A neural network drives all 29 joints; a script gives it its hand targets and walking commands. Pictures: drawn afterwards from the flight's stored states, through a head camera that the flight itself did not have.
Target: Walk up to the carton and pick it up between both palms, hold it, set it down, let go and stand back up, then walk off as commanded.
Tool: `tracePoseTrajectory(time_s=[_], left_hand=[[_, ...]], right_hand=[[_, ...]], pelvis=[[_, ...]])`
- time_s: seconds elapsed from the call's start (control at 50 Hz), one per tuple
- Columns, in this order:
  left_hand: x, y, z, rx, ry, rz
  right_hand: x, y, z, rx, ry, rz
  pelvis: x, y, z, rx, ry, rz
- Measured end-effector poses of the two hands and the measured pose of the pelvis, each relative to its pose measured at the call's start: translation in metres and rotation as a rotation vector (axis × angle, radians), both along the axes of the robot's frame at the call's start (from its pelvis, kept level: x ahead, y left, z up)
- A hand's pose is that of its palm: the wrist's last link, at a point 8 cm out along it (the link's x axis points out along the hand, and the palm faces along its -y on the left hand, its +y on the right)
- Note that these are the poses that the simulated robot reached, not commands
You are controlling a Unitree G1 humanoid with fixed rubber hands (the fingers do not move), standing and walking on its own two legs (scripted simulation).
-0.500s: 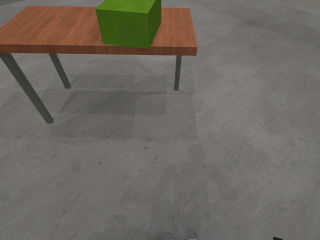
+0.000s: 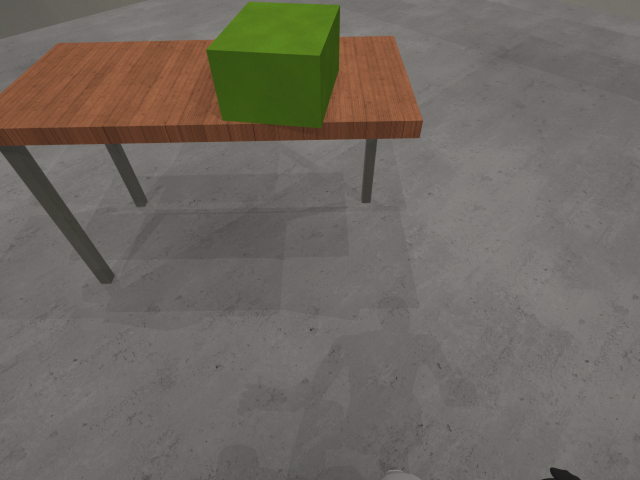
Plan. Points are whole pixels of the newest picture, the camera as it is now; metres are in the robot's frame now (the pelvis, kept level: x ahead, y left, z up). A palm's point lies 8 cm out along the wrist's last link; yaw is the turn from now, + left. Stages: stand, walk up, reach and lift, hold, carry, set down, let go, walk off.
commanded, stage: walk up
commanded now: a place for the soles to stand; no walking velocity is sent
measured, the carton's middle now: (282, 61) +1.07 +0.08 +0.05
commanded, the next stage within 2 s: none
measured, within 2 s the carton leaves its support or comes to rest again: neither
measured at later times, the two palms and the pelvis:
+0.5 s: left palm out of the picture +0.13 +0.46 -0.07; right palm (503, 470) +0.17 -0.23 -0.09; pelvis +0.08 +0.10 -0.01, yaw -1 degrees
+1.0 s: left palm out of the picture +0.20 +0.53 -0.08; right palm (437, 441) +0.21 -0.15 -0.10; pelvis +0.12 +0.18 -0.02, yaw -3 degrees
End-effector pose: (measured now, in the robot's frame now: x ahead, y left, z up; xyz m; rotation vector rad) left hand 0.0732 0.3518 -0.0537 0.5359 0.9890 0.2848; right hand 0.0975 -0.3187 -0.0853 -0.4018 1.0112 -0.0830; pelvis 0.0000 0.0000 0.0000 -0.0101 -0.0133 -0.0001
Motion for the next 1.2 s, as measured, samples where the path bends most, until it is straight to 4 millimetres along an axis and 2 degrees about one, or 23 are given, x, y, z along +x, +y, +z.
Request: tracePoseTrajectory(time_s=[0.06,0.12,0.2,0.28,0.34,0.38,0.44,0.5,0.6,0.64,0.7,0.76,0.82,0.88,0.92,0.98,1.04,1.12,1.2], left_hand=[[0.009,0.001,0.001,0.017,0.002,-0.002],[-0.001,0.008,0.001,0.034,0.042,0.02],[-0.019,0.031,0.004,0.062,0.098,0.068],[-0.02,0.063,-0.004,0.07,0.109,0.101],[-0.005,0.089,-0.024,0.068,0.095,0.105],[0.012,0.095,-0.032,0.058,0.093,0.086],[0.04,0.1,-0.028,0.042,0.076,0.042],[0.059,0.107,-0.017,0.044,0.075,0.011],[0.086,0.114,-0.004,0.07,0.078,-0.026],[0.088,0.116,-0.001,0.086,0.076,-0.026],[0.073,0.125,0.001,0.108,0.11,-0.002],[0.055,0.14,0.001,0.118,0.15,0.027],[0.052,0.16,-0.004,0.118,0.153,0.053],[0.065,0.179,-0.025,0.101,0.135,0.053],[0.083,0.181,-0.034,0.078,0.128,0.028],[0.116,0.179,-0.032,0.046,0.086,-0.025],[0.138,0.18,-0.026,0.034,0.062,-0.056],[0.154,0.178,-0.022,0.04,0.049,-0.074],[0.154,0.178,-0.019,0.044,0.051,-0.078]], right_hand=[[0.013,0.001,-0.007,0.01,0.012,-0.002],[0.028,0.007,-0.008,0.014,0.009,-0.007],[0.049,0.02,-0.007,0.0,0.005,0.017],[0.064,0.043,-0.011,-0.009,0.013,0.044],[0.072,0.062,-0.019,-0.033,0.007,0.046],[0.071,0.073,-0.021,-0.034,0.003,0.027],[0.069,0.086,-0.014,-0.027,0.002,-0.011],[0.073,0.093,-0.008,-0.022,0.001,-0.038],[0.078,0.099,-0.012,-0.01,0.025,-0.066],[0.082,0.102,-0.018,0.003,0.035,-0.065],[0.093,0.11,-0.02,0.016,0.027,-0.068],[0.105,0.12,-0.018,0.006,0.018,-0.054],[0.114,0.134,-0.018,-0.004,0.015,-0.028],[0.115,0.149,-0.026,-0.032,0.002,-0.025],[0.11,0.158,-0.026,-0.037,-0.009,-0.055],[0.109,0.166,-0.017,-0.045,-0.016,-0.087],[0.112,0.169,-0.012,-0.051,-0.02,-0.098],[0.115,0.169,-0.015,-0.047,-0.012,-0.105],[0.116,0.171,-0.017,-0.04,-0.006,-0.108]], pelvis=[[0.014,0.0,-0.003,0.001,0.005,-0.001],[0.026,0.005,-0.003,-0.004,0.0,-0.002],[0.038,0.022,-0.003,-0.012,-0.003,0.014],[0.047,0.047,-0.012,-0.025,-0.007,0.033],[0.054,0.07,-0.027,-0.035,-0.023,0.039],[0.057,0.08,-0.03,-0.032,-0.03,0.027],[0.065,0.09,-0.021,-0.014,-0.025,0.002],[0.076,0.098,-0.013,-0.005,-0.009,-0.023],[0.092,0.106,-0.008,0.0,0.018,-0.05],[0.097,0.106,-0.01,-0.003,0.019,-0.048],[0.103,0.111,-0.01,-0.01,0.018,-0.049],[0.106,0.123,-0.011,-0.016,0.016,-0.039],[0.109,0.14,-0.015,-0.02,0.011,-0.021],[0.111,0.16,-0.03,-0.027,-0.009,-0.02],[0.113,0.168,-0.031,-0.019,-0.024,-0.036],[0.118,0.174,-0.024,-0.01,-0.025,-0.053],[0.124,0.179,-0.019,-0.005,-0.004,-0.065],[0.13,0.178,-0.019,0.0,0.009,-0.073],[0.131,0.178,-0.017,-0.005,0.008,-0.072]])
